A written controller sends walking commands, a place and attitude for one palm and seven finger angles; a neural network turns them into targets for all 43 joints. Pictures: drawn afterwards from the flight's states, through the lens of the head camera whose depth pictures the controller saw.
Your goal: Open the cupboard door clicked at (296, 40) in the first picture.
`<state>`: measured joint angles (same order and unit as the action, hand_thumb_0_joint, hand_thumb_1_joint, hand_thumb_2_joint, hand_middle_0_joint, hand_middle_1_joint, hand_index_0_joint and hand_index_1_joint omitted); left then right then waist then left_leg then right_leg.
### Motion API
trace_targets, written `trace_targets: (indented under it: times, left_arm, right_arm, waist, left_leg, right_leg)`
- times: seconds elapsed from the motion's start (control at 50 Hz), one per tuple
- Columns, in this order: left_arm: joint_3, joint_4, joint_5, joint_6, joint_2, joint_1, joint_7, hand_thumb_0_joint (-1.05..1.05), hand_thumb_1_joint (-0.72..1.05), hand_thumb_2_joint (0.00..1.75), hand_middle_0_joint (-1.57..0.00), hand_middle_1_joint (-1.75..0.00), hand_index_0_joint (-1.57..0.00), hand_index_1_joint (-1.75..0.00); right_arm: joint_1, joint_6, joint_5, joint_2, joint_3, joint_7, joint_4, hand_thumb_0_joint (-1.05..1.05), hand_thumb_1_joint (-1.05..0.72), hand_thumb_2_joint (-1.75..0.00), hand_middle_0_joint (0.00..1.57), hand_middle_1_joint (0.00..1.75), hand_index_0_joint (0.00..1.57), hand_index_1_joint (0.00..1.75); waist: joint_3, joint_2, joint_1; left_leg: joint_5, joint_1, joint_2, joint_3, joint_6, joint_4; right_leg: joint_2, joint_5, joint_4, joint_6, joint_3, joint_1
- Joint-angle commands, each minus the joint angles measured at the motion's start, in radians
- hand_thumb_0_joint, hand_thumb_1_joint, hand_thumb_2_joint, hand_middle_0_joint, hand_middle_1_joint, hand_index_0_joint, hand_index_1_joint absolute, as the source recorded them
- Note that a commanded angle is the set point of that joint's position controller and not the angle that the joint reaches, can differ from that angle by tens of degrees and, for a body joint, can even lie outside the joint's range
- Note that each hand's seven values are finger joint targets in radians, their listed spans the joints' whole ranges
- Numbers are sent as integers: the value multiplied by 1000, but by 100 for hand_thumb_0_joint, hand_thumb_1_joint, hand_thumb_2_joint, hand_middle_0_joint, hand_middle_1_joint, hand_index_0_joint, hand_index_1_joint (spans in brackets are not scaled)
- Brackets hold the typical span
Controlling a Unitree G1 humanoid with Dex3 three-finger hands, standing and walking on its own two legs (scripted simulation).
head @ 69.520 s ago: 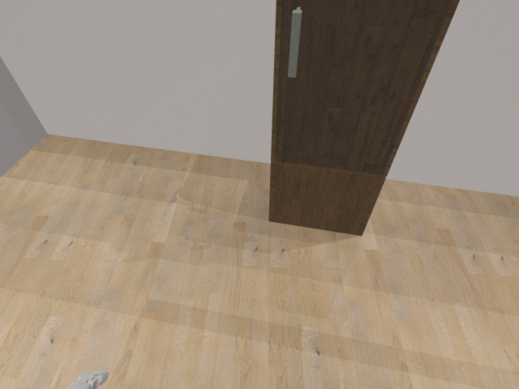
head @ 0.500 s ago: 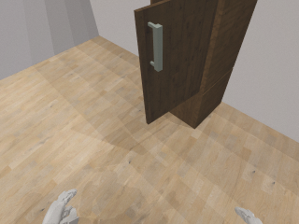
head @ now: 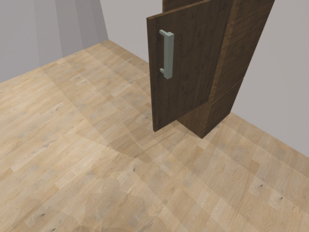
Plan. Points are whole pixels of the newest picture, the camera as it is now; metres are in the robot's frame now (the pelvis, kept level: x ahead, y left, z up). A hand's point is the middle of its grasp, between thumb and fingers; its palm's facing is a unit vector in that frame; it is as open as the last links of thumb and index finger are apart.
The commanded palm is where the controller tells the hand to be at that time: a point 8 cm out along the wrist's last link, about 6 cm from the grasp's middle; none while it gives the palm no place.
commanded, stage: let the arm hang, fingers relaxed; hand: left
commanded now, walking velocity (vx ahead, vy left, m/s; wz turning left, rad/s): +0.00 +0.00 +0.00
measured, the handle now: (165, 55) +0.68 +0.00 +0.11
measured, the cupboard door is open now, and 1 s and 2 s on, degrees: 82 82 82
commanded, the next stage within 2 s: look to check the result in 0.40 s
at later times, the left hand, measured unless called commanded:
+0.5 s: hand out of the picture +0.00 +0.17 -0.17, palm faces +0.02 -0.98 -0.20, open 7.3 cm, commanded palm none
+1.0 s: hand out of the picture +0.05 +0.20 -0.17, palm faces +0.01 -0.97 -0.25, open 7.3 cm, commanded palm none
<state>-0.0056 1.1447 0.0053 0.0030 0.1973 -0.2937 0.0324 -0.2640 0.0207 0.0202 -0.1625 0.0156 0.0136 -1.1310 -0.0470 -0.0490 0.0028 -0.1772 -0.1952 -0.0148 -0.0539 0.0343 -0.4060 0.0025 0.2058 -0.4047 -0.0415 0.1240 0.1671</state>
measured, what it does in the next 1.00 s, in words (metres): stands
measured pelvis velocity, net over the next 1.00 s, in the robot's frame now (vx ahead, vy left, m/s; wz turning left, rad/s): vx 0.03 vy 0.00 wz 0.00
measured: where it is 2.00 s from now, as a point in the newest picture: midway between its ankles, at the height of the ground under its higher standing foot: outside the picture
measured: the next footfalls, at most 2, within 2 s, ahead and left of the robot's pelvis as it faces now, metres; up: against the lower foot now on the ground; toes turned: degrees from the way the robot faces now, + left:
none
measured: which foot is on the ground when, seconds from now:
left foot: down 0.00-1.00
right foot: down 0.00-1.00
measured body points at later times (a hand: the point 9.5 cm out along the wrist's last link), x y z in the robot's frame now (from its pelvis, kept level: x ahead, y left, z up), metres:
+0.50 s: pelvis +0.01 +0.00 +0.00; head +0.03 +0.00 +0.45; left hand +0.00 +0.23 -0.16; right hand -0.01 -0.21 -0.16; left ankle +0.03 +0.10 -0.74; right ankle +0.01 -0.09 -0.74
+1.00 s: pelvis +0.03 +0.00 +0.00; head +0.04 -0.01 +0.45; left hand +0.05 +0.25 -0.15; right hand +0.06 -0.25 -0.16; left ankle +0.03 +0.10 -0.74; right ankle +0.01 -0.09 -0.74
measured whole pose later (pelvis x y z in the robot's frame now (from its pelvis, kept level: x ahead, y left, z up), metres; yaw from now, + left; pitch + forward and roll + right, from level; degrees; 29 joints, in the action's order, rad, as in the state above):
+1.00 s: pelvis +0.03 +0.00 +0.00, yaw +0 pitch -1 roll +0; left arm -0.01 1.14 0.01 -0.02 0.20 -0.21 0.02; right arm -0.18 0.00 0.02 -0.22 0.00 0.02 -1.15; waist -0.05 -0.02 0.00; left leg -0.19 -0.13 -0.02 -0.06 0.03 -0.34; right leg 0.00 0.22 -0.35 -0.03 0.12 0.11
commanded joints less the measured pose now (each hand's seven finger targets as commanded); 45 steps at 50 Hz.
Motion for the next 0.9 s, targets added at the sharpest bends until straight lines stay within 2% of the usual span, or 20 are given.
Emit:
trace_targets:
  times: [0.0, 0.04, 0.16, 0.32, 0.64, 0.72, 0.88]
  left_arm:
    - [-12, -26, 0, -18, 88, -31, 3, 0, 90, 90, -20, -30, -20, -30]
    - [-11, -23, 1, -17, 81, -30, 4, 0, 90, 90, -20, -30, -20, -30]
    - [-16, -22, 1, -21, 74, -45, 6, 0, 90, 90, -20, -30, -20, -30]
    - [-17, -12, 0, -24, 58, -49, 6, 0, 90, 90, -20, -30, -20, -30]
    - [-25, -19, 2, -33, 95, -27, 2, 0, 90, 90, -20, -30, -20, -30]
    - [-25, -20, 2, -34, 107, -11, 1, 0, 90, 90, -20, -30, -20, -30]
    - [-29, -27, 3, -38, 142, 28, -2, 0, 90, 90, -20, -30, -20, -30]
  right_arm:
    - [-62, -13, 0, -95, -16, 11, 5, 0, -90, -90, 20, 30, 20, 30]
    - [-65, -13, 0, -90, -15, 12, -2, 0, -90, -90, 20, 30, 20, 30]
    - [-67, -23, -2, -79, -14, 15, -8, 0, -90, -90, 20, 30, 20, 30]
    - [-67, -26, -2, -72, -17, 20, -12, 0, -90, -90, 20, 30, 20, 30]
    - [-33, -34, -5, -128, -28, 22, -1, 0, -90, -90, 20, 30, 20, 30]
    - [-9, -35, -5, -143, -29, 21, 0, 0, -90, -90, 20, 30, 20, 30]
    - [38, -39, -4, -182, -33, 19, 6, 0, -90, -90, 20, 30, 20, 30]
  waist:
    - [-51, 88, 7]
    - [-68, 85, 8]
    - [-46, 44, -2]
    - [-52, 12, 2]
    - [-12, 63, 5]
    - [-16, 43, 4]
    - [-5, 53, 3]
  left_leg:
    - [-36, -25, 99, 109, -1, 82]
    - [-44, -30, 102, 113, 0, 92]
    - [3, -40, 107, 118, 0, 105]
    - [8, -29, 108, 118, -2, 108]
    - [84, 18, 119, 127, 6, 104]
    - [96, 26, 120, 129, 5, 107]
    - [121, 41, 127, 135, 4, 118]
  right_leg:
    - [134, 138, 137, -14, -157, 59]
    - [129, 138, 133, -13, -157, 68]
    - [125, 59, 110, -9, -144, 17]
    - [126, 31, 112, -10, -142, 12]
    - [127, -38, 111, -10, -138, -18]
    - [129, -50, 112, -10, -140, -18]
    - [135, -77, 121, -9, -138, -38]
